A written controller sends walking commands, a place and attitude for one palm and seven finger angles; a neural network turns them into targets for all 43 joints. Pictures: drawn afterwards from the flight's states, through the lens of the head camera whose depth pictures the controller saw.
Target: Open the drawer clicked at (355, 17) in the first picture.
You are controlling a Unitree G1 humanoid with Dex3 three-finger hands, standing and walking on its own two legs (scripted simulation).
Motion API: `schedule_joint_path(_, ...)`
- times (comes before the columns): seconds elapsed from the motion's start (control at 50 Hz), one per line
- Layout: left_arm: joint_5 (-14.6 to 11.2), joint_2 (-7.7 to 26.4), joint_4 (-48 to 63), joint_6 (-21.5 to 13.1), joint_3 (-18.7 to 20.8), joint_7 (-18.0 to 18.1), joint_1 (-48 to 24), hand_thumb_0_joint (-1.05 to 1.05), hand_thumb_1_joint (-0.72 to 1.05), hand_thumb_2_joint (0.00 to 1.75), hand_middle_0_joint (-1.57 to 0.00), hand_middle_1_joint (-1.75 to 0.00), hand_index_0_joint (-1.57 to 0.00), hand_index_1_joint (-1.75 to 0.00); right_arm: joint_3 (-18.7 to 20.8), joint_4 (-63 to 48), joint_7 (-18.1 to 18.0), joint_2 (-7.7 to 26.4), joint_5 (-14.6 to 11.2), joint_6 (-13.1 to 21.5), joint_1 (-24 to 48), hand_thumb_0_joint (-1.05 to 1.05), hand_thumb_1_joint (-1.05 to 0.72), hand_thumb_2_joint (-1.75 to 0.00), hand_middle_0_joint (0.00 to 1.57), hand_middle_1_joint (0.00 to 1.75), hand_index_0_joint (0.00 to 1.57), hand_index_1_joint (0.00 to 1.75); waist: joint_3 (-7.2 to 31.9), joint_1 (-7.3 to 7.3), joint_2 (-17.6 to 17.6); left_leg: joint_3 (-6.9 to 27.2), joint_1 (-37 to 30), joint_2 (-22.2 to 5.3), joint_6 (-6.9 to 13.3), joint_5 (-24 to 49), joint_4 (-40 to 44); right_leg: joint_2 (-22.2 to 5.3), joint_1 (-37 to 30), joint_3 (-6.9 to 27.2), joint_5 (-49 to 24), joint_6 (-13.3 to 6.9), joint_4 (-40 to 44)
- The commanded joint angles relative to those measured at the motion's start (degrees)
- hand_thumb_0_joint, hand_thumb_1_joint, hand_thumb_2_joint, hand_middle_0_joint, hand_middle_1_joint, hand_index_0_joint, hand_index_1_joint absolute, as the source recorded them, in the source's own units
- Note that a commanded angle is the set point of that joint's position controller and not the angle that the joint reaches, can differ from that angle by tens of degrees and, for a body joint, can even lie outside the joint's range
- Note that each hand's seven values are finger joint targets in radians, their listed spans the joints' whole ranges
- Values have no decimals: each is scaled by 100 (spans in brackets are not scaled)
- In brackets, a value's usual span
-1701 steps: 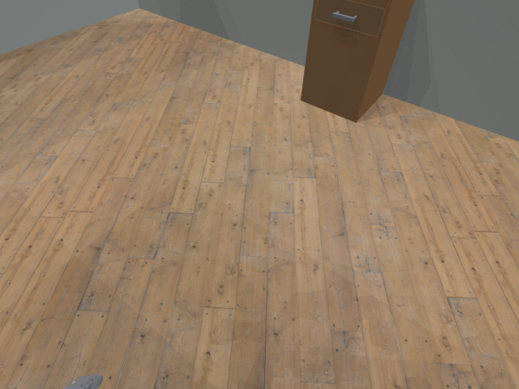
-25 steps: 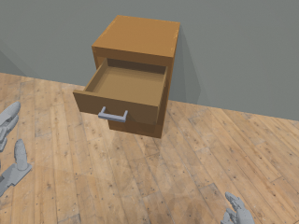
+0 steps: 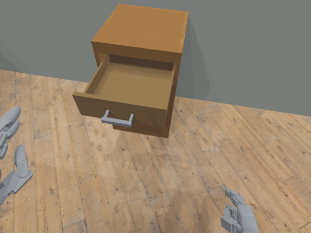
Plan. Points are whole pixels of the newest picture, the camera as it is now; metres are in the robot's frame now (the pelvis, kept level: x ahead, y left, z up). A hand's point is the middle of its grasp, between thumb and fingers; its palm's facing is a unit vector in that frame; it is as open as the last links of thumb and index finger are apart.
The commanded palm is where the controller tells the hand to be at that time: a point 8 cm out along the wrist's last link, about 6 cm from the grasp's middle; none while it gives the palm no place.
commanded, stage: let the arm hang, fingers relaxed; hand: left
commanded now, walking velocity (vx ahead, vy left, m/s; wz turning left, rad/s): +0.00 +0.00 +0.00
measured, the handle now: (118, 118) +0.55 +0.18 -0.15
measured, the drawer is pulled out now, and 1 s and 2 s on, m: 0.30 0.30 0.30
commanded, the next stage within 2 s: look to check the result in 1.20 s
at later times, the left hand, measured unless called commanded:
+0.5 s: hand out of the picture -0.01 +0.18 -0.18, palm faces +0.02 -0.98 -0.19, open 7.0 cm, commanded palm none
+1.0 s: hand out of the picture -0.01 +0.15 -0.17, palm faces +0.02 -0.98 -0.20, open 7.3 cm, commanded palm none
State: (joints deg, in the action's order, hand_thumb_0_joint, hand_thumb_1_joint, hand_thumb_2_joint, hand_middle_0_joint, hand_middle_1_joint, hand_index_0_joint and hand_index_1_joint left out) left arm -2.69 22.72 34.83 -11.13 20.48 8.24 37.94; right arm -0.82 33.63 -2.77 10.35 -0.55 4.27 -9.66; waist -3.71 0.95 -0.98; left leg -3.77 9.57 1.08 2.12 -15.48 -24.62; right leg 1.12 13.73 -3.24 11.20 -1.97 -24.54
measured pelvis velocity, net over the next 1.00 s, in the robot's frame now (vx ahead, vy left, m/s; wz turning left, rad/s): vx -0.01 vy -0.02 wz -0.02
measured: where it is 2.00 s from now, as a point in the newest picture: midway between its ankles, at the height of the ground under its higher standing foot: outside the picture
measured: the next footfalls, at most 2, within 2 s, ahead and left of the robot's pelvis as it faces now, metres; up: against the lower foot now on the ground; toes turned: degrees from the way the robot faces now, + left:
none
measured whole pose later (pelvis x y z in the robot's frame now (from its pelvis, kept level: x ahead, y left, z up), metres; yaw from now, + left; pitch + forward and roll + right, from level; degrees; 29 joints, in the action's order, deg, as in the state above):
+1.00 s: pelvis -0.01 -0.02 +0.00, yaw -1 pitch -2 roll +0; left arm 0.5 6.7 -65.3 0.2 0.4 2.2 16.1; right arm -0.3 64.4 -2.3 5.0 0.9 -0.5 -19.4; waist -2.7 0.8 1.5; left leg -4.3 7.2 -0.1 1.1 -14.1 -22.7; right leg 2.5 11.6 -2.5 9.7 -3.5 -22.6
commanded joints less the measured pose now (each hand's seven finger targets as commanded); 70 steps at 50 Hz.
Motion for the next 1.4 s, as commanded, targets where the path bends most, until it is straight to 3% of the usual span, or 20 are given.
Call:
schedule_joint_path(0.0, -5, 755, 1075, -357, 671, 134, 178, 0, 90, 90, -20, -30, -20, -30, 284, -852, -69, 752, -37, 288, 412, 0, -90, -90, 20, 30, 20, 30, 867, 0, 306, 638, 167, -689, -124, 1530, 457, -514, -785, 617, -1474, 70, 101)
schedule_joint_path(0.06, -10, 793, 1183, -352, 685, 132, 108, 0, 90, 90, -20, -30, -20, -30, 296, -881, -81, 783, -39, 274, 443, 0, -90, -90, 20, 30, 20, 30, 894, 8, 406, 618, 176, -653, -133, 1490, 429, -540, -788, 645, -1501, 55, 135)
schedule_joint_path(0.08, 573, 63, -3846, 449, -1522, -611, -1004, 0, 90, 90, -20, -30, -20, -30, 623, 639, 387, 1698, -79, 618, 439, 0, -90, -90, 20, 30, 20, 30, 312, 274, 343, 611, 365, -680, -58, 2301, -542, -800, 264, 233, -2028, -78, -768)
schedule_joint_path(0.1, 520, -204, -4138, 899, -1347, -710, -849, 0, 90, 90, -20, -30, -20, -30, 586, 705, 375, 1279, -7, 274, -145, 0, -90, -90, 20, 30, 20, 30, 968, 183, 240, 606, -36, -765, -146, 2673, -460, -713, 259, 522, -1503, -98, -686)
schedule_joint_path(0.12, 463, -331, -4332, 976, -1433, -729, -999, 0, 90, 90, -20, -30, -20, -30, 489, 667, 347, 1156, 14, 132, -210, 0, -90, -90, 20, 30, 20, 30, 1127, 110, 66, 733, 71, -847, -5, 2376, -495, -646, 269, 434, -899, -80, -759)
schedule_joint_path(0.14, 475, -327, -4596, 1002, -1476, -734, -1211, 0, 90, 90, -20, -30, -20, -30, 423, 620, 327, 1096, 49, 45, -170, 0, -90, -90, 20, 30, 20, 30, 1052, 67, -169, 848, 246, -828, 87, 2107, -427, -607, 213, 460, -799, -85, -753)
schedule_joint_path(0.16, 498, -283, -4927, 1011, -1520, -728, -1455, 0, 90, 90, -20, -30, -20, -30, 390, 626, 303, 1051, 91, -8, -215, 0, -90, -90, 20, 30, 20, 30, 1084, 57, -711, 899, 231, -792, 99, 2178, -448, -613, 63, 489, -1122, -131, -727)
schedule_joint_path(0.18, 497, -244, -5271, 1041, -1537, -727, -1611, 0, 90, 90, -20, -30, -20, -30, 360, 658, 271, 1071, 107, -78, -207, 0, -90, -90, 20, 30, 20, 30, 967, 13, -982, 844, 360, -707, 98, 1978, -429, -699, -133, 617, -1479, -163, -582)
schedule_joint_path(0.22, 472, -167, -6142, 1103, -1604, -711, -1969, 0, 90, 90, -20, -30, -20, -30, 332, 864, 225, 1054, 144, -225, -145, 0, -90, -90, 20, 30, 20, 30, 715, -13, -778, 748, 298, -539, 43, 1413, -250, -832, -200, 847, -1635, -259, -319)
schedule_joint_path(0.26, 435, -214, -6966, 1180, -1688, -693, -2234, 0, 90, 90, -20, -30, -20, -30, 239, 1137, 206, 886, 178, -336, -100, 0, -90, -90, 20, 30, 20, 30, 304, -59, 155, 776, 348, -578, 43, 1157, 183, -701, -157, 833, -1029, -193, -121)
schedule_joint_path(0.28, 413, -241, -7348, 1198, -1739, -690, -2288, 0, 90, 90, -20, -30, -20, -30, 185, 1285, 193, 813, 185, -366, -84, 0, -90, -90, 20, 30, 20, 30, 176, -100, 378, 799, 425, -630, 60, 1077, 368, -619, -260, 813, -756, -149, -29)
schedule_joint_path(0.34, 371, -280, -8268, 1162, -1828, -705, -2257, 0, 90, 90, -20, -30, -20, -30, 110, 1693, 157, 751, 147, -395, -167, 0, -90, -90, 20, 30, 20, 30, 131, -141, 605, 736, 347, -633, 51, 558, 613, -584, -420, 912, -304, -157, 343)
schedule_joint_path(0.36, 370, -274, -8484, 1137, -1833, -702, -2204, 0, 90, 90, -20, -30, -20, -30, 103, 1821, 144, 712, 124, -399, -263, 0, -90, -90, 20, 30, 20, 30, 197, -139, 471, 724, 198, -637, 44, 551, 601, -598, -447, 930, -325, -169, 451)
schedule_joint_path(0.38, 370, -421, -8693, 1114, -1812, -699, -2144, 0, 90, 90, -20, -30, -20, -30, 108, 1955, 124, 639, 139, -394, -388, 0, -90, -90, 20, 30, 20, 30, 332, -120, 702, 680, 94, -639, 38, 521, 618, -612, -501, 933, -337, -183, 524)
schedule_joint_path(0.42, 345, -456, -8992, 1097, -1828, -694, -2070, 0, 90, 90, -20, -30, -20, -30, 100, 2178, 110, 521, 139, -413, -587, 0, -90, -90, 20, 30, 20, 30, 367, -117, 865, 649, 73, -625, 42, 377, 637, -620, -575, 901, -287, -205, 624)
schedule_joint_path(0.48, 331, -566, -9350, 1077, -1898, -682, -2039, 0, 90, 90, -20, -30, -20, -30, 109, 2451, 86, 453, 112, -451, -937, 0, -90, -90, 20, 30, 20, 30, 190, -55, 262, 644, 9, -659, 56, 301, 637, -633, -424, 847, -136, -204, 774)
schedule_joint_path(0.74, 311, -875, -9951, 1085, -1956, -593, -1695, 0, 90, 90, -20, -30, -20, -30, 85, 3042, 33, 88, 110, -465, -1608, 0, -90, -90, 20, 30, 20, 30, -293, -49, -55, 574, 118, -632, 74, 167, 727, -594, -159, 847, 238, -196, 845)
schedule_joint_path(0.88, 328, -998, -9930, 1055, -1931, -565, -1674, 0, 90, 90, -20, -30, -20, -30, 103, 3088, 25, -55, 120, -441, -1650, 0, -90, -90, 20, 30, 20, 30, -372, -47, 205, 518, 139, -633, 58, 195, 703, -584, -46, 868, 202, -193, 830)
schedule_joint_path(1.26, 329, -1050, -9928, 1018, -1890, -570, -1697, 0, 90, 90, -20, -30, -20, -30, 127, 3085, 4, -68, 112, -432, -1590, 0, -90, -90, 20, 30, 20, 30, -197, -21, 12, 465, -50, -622, 28, 483, 614, -608, -216, 863, -234, -162, 839)
schedule_joint_path(1.38, 318, -1081, -9949, 1016, -1894, -567, -1693, 0, 90, 90, -20, -30, -20, -30, 115, 3100, -18, -64, 117, -426, -1571, 0, -90, -90, 20, 30, 20, 30, -193, -33, 206, 442, -52, -631, 7, 606, 604, -630, -329, 833, -508, -153, 812)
